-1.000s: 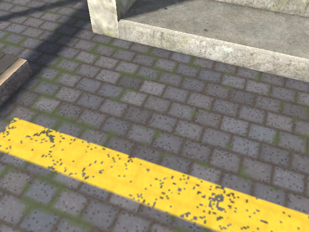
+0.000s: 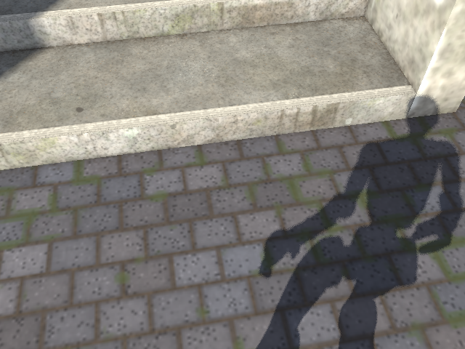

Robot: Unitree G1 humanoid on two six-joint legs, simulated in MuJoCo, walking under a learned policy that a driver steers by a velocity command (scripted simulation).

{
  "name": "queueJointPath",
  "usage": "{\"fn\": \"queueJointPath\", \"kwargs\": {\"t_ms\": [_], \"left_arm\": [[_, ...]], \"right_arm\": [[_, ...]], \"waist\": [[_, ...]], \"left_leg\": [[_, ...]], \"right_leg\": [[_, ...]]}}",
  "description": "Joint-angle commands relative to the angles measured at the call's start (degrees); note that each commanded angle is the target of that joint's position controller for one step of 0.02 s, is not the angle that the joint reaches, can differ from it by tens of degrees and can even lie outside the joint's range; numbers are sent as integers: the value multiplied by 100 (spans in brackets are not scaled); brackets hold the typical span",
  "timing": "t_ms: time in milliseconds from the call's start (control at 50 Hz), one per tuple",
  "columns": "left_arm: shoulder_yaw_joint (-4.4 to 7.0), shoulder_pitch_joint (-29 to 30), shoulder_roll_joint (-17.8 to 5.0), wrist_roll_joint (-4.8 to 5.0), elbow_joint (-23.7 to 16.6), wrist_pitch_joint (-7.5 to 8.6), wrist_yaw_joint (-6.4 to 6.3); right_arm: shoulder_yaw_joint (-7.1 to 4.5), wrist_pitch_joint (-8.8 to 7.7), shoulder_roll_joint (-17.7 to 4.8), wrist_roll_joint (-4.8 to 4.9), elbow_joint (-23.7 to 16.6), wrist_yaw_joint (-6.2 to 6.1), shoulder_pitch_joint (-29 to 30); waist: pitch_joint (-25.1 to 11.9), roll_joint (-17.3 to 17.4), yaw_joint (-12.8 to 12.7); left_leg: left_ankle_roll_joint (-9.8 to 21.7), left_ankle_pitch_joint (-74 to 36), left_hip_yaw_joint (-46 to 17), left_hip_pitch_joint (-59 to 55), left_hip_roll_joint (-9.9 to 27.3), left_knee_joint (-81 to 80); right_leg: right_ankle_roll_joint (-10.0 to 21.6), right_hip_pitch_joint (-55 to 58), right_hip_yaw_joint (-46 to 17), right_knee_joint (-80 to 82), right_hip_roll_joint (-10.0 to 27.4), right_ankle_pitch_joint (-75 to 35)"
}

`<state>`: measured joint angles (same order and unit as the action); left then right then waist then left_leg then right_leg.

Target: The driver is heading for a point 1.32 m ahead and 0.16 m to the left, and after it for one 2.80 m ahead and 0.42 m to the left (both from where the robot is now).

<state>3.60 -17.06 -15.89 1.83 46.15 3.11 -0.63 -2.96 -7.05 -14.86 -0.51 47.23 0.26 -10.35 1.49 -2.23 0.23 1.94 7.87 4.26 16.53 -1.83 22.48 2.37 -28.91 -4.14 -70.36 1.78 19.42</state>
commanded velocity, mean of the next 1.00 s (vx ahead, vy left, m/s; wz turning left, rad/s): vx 0.50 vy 0.00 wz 0.09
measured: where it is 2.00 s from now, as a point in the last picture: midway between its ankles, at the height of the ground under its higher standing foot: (217, 194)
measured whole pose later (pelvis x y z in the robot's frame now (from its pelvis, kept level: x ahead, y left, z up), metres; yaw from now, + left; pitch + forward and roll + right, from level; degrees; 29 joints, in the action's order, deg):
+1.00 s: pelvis +0.55 -0.04 -0.02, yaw +11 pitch +1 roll +0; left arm 3.1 -15.4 -14.8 -1.4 46.9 4.3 0.3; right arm -4.3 -1.9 -16.0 -1.7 44.8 1.7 -10.1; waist 3.9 -1.0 -0.4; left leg 5.8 11.1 2.7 25.4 -5.4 34.8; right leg 0.0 -17.5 2.1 -72.2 3.1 22.9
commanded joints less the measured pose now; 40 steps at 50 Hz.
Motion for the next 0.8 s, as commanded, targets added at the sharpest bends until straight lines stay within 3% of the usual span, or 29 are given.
{"fn": "queueJointPath", "kwargs": {"t_ms": [20, 80, 120, 180, 240, 280, 300, 320, 340, 360, 380, 400, 420, 440, 460, 480, 520, 580, 680, 740, 800], "left_arm": [[35, -193, -77, 0, -474, -54, 18], [18, 193, -107, -77, -731, -64, 22], [-23, 452, -60, -75, -814, -1, 85], [-90, 1142, -16, -87, -1002, 81, 208], [-102, 1642, -102, -52, -1251, 94, 293], [-61, 1678, -237, -67, -1350, 105, 321], [0, 1408, -350, -88, -1312, 116, 321], [127, 701, -546, -116, -1104, 122, 302], [312, -289, -917, -120, -817, 103, 238], [471, -1097, -1650, -237, -734, 77, 142], [406, -1244, -1481, -171, -713, 90, 146], [272, -955, -1071, -204, -715, 133, 175], [201, -535, -831, -187, -741, 152, 181], [127, -95, -584, -166, -750, 179, 208], [84, 197, -389, -173, -769, 228, 221], [86, 320, -337, -207, -730, 291, 233], [124, 361, -381, -261, -600, 401, 212], [159, 153, -406, -307, -383, 429, 104], [212, -12, -604, -250, -177, 390, -25], [255, -295, -692, -189, 10, 300, -62], [291, -305, -799, -124, 90, 162, -84]], "right_arm": [[-143, -107, -539, 27, -146, 33, -22], [-222, -118, -769, 24, -16, 32, -179], [-227, -84, -837, 35, 57, 37, -278], [-219, -7, -957, 121, 135, 40, -463], [-242, 97, -1128, 218, 311, 50, -812], [-254, 193, -1204, 256, 400, 42, -897], [-253, 236, -1252, 266, 413, 31, -832], [-226, 277, -1224, 260, 426, 20, -775], [-141, 274, -1025, 185, 387, -9, -834], [79, 177, -425, 46, 163, 43, -1231], [118, 18, -384, 148, 265, 89, -1331], [-52, -35, -915, 382, 164, 113, -854], [-49, -25, -865, 417, 47, 101, -499], [-57, 36, -784, 314, 66, 68, -383], [-105, 138, -762, 252, 119, 43, -485], [-101, 241, -643, 241, 179, 42, -655], [-97, 377, -459, 251, 216, 22, -765], [-124, 416, -384, 225, 78, -4, -415], [-47, 370, -197, 139, -234, 156, 430], [-2, 362, -144, 143, -509, 263, 915], [-18, 359, -201, 168, -778, 375, 1120]], "waist": [[-104, 624, -79], [-44, 437, -37], [-34, 408, 30], [116, 399, 261], [265, 503, 394], [241, 621, 298], [67, 699, 72], [-357, 660, -343], [-987, 519, -751], [-1889, -781, -770], [-2621, -1139, -728], [-1818, -589, -758], [-1191, -435, -580], [-779, -168, -353], [-565, -302, -144], [-479, -369, -10], [-317, -232, 125], [-49, -120, 68], [266, -43, -214], [466, 29, -411], [451, -52, -365]], "left_leg": [[1035, -360, -1309, -557, 1659, -1492], [1136, -948, -826, -704, 1723, -1587], [1067, -1128, -469, -819, 1585, -1570], [937, -1005, -100, -860, 1466, -1504], [862, -822, -197, -1370, 1712, -1354], [772, -1295, -229, -1752, 1877, -1033], [680, -2089, -135, -1806, 1848, -619], [532, -3003, 125, -1672, 1631, 293], [313, -2931, 363, -926, 1345, 1586], [-77, -453, 439, 1352, 645, 4034], [-110, 2501, -604, 2341, 101, 5262], [-2, 2248, -981, 2871, 410, 5647], [61, 1742, -888, 2901, 679, 5431], [30, 1306, -849, 2665, 901, 5037], [3, 953, -925, 2324, 1055, 4715], [-23, 679, -949, 1985, 1088, 4635], [-99, 326, -1011, 1950, 1012, 4522], [-154, -368, -1216, 2480, 896, 3873], [-81, -1462, -752, 2462, 772, 2233], [54, -1240, -519, 2738, 759, 1744], [261, -508, -178, 2681, 618, 1493]], "right_leg": [[-17, -844, -201, 146, 629, -317], [-82, -1209, -253, 821, 674, -961], [-51, -1120, -179, 1615, 606, -1570], [-21, -764, 273, 2736, 438, -2083], [67, -762, 427, 3320, 356, -1695], [219, -607, 567, 3602, 214, -1140], [325, -105, 706, 3814, 46, -1040], [462, 944, 895, 4096, -202, -1241], [644, 2506, 666, 3955, -125, -1435], [1465, 4831, -1841, 4053, 1585, -1259], [1952, 5239, -3884, 5128, 2350, -898], [1597, 4609, -3080, 5194, 2161, -907], [1348, 3792, -2095, 5225, 1916, -1181], [1171, 3019, -1420, 5419, 1629, -1441], [1023, 2493, -915, 5666, 1420, -1499], [961, 2139, -637, 5882, 1317, -1593], [994, 1901, -130, 6147, 1281, -2107], [912, 2111, 450, 6254, 1226, -2495], [715, 2422, 1140, 6405, 1227, -2377], [678, 3040, 1326, 6217, 1423, -2585], [557, 3540, 1509, 5733, 1557, -3570]]}}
